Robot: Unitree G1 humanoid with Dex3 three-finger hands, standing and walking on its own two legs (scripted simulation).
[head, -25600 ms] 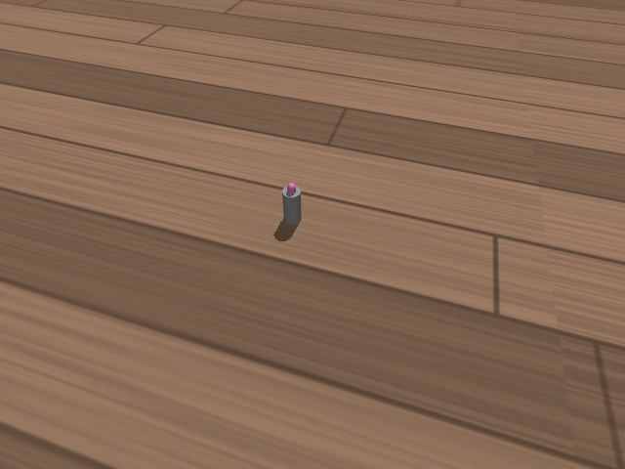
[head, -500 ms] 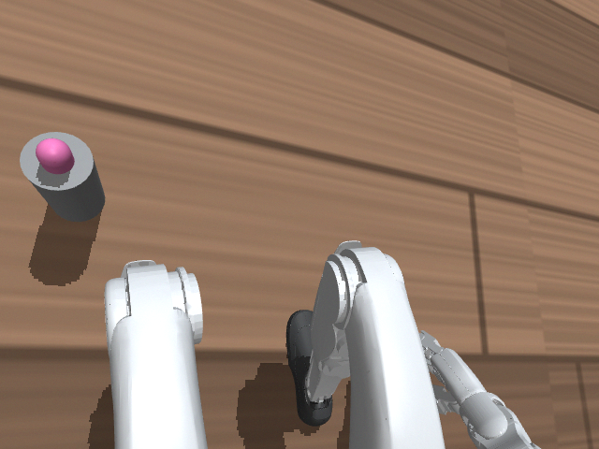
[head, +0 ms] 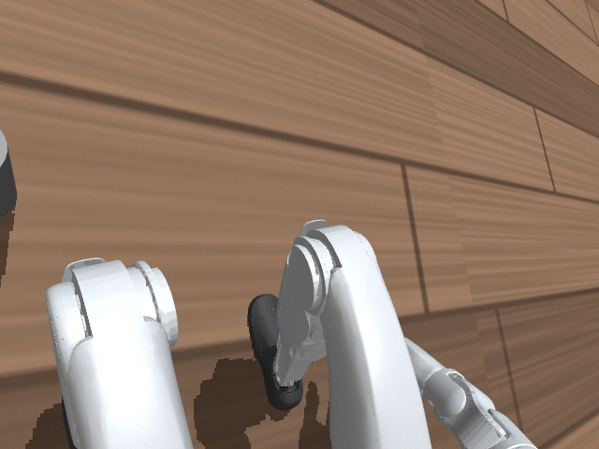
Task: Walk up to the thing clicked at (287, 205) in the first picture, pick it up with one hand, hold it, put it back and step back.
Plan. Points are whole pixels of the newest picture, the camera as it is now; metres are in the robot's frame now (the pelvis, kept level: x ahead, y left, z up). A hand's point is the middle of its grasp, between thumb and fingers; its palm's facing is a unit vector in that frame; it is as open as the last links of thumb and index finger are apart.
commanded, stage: close in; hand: left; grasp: from the side
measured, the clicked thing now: out of the picture +0.46 +0.27 -0.19
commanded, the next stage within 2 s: rest palm in 0.28 s
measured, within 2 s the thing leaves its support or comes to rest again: leaves its support in 1.82 s
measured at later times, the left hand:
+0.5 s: hand out of the picture +0.44 +0.27 -0.17, palm faces +0.35 -0.94 +0.00, open 17.3 cm
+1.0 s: hand out of the picture +0.45 +0.27 -0.17, palm faces +0.39 -0.92 +0.00, open 13.6 cm
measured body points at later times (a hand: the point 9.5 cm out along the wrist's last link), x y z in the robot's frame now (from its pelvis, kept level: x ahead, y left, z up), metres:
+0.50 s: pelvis -0.01 +0.00 +0.00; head +0.22 +0.18 +0.33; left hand +0.41 +0.32 -0.17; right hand +0.13 -0.25 -0.03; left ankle +0.08 +0.11 -0.26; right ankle +0.15 -0.16 -0.25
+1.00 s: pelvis +0.00 +0.00 +0.00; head +0.23 +0.19 +0.33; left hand +0.42 +0.32 -0.17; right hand +0.15 -0.25 -0.03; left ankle +0.08 +0.11 -0.26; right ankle +0.15 -0.16 -0.25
